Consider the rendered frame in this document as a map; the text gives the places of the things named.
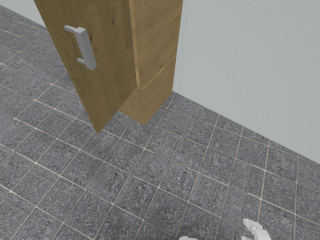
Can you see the robot right hand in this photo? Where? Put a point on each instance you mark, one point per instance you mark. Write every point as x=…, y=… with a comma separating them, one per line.
x=256, y=229

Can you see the cupboard door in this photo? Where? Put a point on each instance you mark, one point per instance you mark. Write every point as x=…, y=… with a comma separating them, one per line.
x=104, y=89

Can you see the handle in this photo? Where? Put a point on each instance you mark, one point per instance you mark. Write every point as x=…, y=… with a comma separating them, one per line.
x=84, y=45

